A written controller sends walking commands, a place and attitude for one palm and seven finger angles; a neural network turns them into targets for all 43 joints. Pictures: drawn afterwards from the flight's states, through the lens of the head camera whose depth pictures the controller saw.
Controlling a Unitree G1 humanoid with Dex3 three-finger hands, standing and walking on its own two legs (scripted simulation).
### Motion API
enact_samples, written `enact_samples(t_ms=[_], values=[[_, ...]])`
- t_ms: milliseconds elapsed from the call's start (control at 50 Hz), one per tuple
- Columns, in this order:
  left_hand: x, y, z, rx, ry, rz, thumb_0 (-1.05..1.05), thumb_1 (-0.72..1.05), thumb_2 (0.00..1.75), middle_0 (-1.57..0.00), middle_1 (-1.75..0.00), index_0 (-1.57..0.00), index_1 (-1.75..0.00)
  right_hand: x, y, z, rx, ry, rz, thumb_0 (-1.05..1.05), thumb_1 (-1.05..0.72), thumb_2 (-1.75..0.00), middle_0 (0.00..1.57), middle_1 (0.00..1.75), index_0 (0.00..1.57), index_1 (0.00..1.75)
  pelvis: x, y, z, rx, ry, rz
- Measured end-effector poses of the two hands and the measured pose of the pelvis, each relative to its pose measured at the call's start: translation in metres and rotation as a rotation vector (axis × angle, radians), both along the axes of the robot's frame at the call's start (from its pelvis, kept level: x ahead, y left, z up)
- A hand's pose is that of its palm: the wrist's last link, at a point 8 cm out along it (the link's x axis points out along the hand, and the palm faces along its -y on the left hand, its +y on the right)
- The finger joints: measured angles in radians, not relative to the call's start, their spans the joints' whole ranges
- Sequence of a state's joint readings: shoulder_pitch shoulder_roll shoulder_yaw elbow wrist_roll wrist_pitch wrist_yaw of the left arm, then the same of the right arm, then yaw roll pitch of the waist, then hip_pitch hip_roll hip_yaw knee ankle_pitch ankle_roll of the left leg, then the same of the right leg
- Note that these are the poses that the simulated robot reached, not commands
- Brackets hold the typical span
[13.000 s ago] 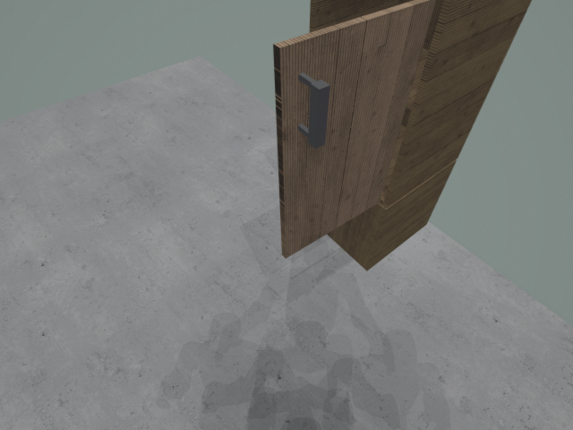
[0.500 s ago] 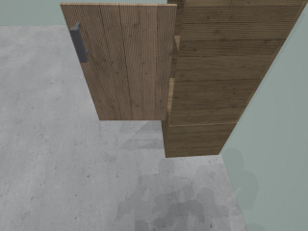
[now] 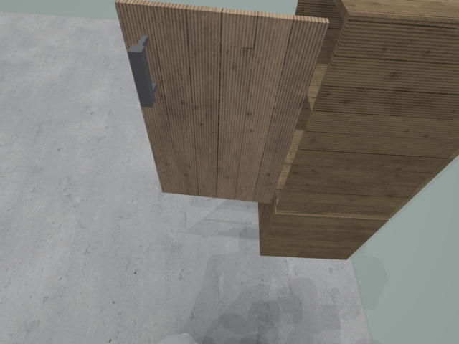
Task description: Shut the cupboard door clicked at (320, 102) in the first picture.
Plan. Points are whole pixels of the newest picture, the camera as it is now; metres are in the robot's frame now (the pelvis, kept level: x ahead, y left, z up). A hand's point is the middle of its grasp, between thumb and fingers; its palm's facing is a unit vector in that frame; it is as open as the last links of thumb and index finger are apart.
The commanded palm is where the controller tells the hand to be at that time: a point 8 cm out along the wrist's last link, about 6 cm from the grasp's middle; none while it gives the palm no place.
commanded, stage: come to a stop and stand still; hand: left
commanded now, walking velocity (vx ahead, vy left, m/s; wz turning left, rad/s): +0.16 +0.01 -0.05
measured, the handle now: (145, 72) +0.56 +0.22 +0.15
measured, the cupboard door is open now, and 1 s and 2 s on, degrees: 87 87 87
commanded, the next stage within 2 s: none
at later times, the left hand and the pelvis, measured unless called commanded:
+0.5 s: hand (145, 331) +0.16 +0.17 -0.16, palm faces +0.01 -0.98 -0.20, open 7.3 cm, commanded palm none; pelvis +0.08 +0.00 +0.01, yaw +0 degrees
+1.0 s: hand out of the picture +0.07 +0.24 -0.16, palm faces -0.01 -0.98 -0.19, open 7.4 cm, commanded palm none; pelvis +0.04 +0.06 +0.02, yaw -3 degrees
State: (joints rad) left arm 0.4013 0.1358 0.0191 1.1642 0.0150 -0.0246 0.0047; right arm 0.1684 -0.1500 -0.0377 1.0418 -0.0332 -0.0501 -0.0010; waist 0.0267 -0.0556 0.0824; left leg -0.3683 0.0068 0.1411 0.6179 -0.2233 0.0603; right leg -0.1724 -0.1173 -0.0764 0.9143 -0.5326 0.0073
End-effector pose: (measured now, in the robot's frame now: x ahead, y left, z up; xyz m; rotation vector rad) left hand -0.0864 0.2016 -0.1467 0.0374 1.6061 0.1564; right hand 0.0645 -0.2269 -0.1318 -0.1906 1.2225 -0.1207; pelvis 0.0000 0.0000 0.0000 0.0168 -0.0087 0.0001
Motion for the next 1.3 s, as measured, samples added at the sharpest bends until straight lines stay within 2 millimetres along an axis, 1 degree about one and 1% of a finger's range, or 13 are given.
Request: enact_samples(t_ms=[40,100,160,240,320,440,520,660,780,880,1040,1160,1300], values=[[0.028,0.011,0.001,0.013,-0.033,-0.025,0.01,0.91,0.90,-0.20,-0.30,-0.20,-0.30,0.012,0.007,0.005,0.000,-0.035,-0.025,0.00,-0.92,-0.90,0.20,0.30,0.20,0.30,0.010,0.004,0.004,0.003,-0.002,-0.015],[0.082,0.023,0.008,0.034,-0.132,-0.054,0.01,0.91,0.90,-0.20,-0.30,-0.20,-0.30,0.023,0.008,0.012,-0.013,-0.050,-0.042,-0.01,-0.94,-0.90,0.20,0.30,0.20,0.30,0.023,0.009,0.011,0.005,-0.002,-0.025],[0.136,0.032,0.017,0.066,-0.241,-0.078,0.01,0.92,0.90,-0.20,-0.30,-0.20,-0.30,0.024,0.008,0.013,-0.012,-0.015,-0.040,-0.02,-0.95,-0.90,0.20,0.30,0.20,0.30,0.036,0.011,0.016,0.005,0.000,-0.025],[0.187,0.041,0.025,0.114,-0.331,-0.100,0.02,0.94,0.90,-0.20,-0.30,-0.20,-0.30,0.020,0.007,0.006,0.003,0.060,-0.051,-0.01,-0.94,-0.90,0.20,0.30,0.20,0.30,0.055,0.006,0.016,0.008,-0.005,-0.018],[0.216,0.036,0.023,0.134,-0.354,-0.129,0.01,0.93,0.90,-0.20,-0.30,-0.19,-0.30,0.022,0.002,-0.007,0.028,0.119,-0.091,0.00,-0.93,-0.90,0.20,0.30,0.20,0.30,0.073,-0.004,0.009,0.016,-0.005,-0.035],[0.234,0.022,0.020,0.109,-0.336,-0.153,0.01,0.92,0.90,-0.20,-0.30,-0.20,-0.30,0.023,-0.003,-0.008,0.033,0.163,-0.134,0.00,-0.92,-0.90,0.20,0.30,0.20,0.30,0.083,-0.006,0.009,-0.007,0.012,-0.010],[0.235,0.024,0.016,0.091,-0.354,-0.115,0.00,0.92,0.90,-0.20,-0.30,-0.20,-0.30,0.023,-0.002,-0.001,-0.004,0.193,-0.119,0.00,-0.92,-0.90,0.20,0.30,0.20,0.30,0.078,0.002,0.011,-0.016,0.009,-0.002],[0.215,0.055,0.000,0.053,-0.330,-0.086,0.00,0.92,0.90,-0.20,-0.30,-0.20,-0.30,0.026,0.016,0.013,-0.067,0.128,-0.096,0.00,-0.91,-0.90,0.20,0.30,0.20,0.30,0.064,0.031,0.008,-0.024,-0.003,-0.009],[0.188,0.079,0.007,0.059,-0.264,-0.079,0.00,0.91,0.90,-0.20,-0.30,-0.20,-0.30,0.022,0.043,0.024,-0.068,0.091,-0.076,0.00,-0.91,-0.90,0.20,0.30,0.20,0.30,0.057,0.047,0.018,-0.044,0.011,-0.025],[0.166,0.089,0.012,0.066,-0.226,-0.084,0.00,0.91,0.90,-0.20,-0.30,-0.20,-0.30,0.013,0.050,0.026,-0.068,0.087,-0.083,0.00,-0.94,-0.90,0.21,0.30,0.20,0.30,0.050,0.056,0.022,-0.045,0.020,-0.035],[0.145,0.083,0.013,0.079,-0.211,-0.126,0.00,0.91,0.90,-0.20,-0.30,-0.20,-0.30,-0.022,0.051,0.012,-0.017,0.118,-0.128,0.00,-0.93,-0.90,0.21,0.30,0.20,0.30,0.033,0.052,0.017,-0.003,0.020,-0.056],[0.123,0.068,0.021,0.076,-0.192,-0.142,0.00,0.91,0.90,-0.20,-0.30,-0.20,-0.30,-0.054,0.053,0.004,0.033,0.173,-0.148,0.00,-0.92,-0.90,0.20,0.30,0.20,0.30,0.024,0.048,0.019,-0.004,0.007,-0.048],[0.100,0.046,0.019,0.050,-0.171,-0.129,0.00,0.91,0.90,-0.20,-0.30,-0.20,-0.30,-0.082,0.053,0.004,0.056,0.226,-0.161,0.00,-0.91,-0.90,0.20,0.30,0.20,0.30,0.019,0.036,0.021,-0.005,-0.013,-0.045]])
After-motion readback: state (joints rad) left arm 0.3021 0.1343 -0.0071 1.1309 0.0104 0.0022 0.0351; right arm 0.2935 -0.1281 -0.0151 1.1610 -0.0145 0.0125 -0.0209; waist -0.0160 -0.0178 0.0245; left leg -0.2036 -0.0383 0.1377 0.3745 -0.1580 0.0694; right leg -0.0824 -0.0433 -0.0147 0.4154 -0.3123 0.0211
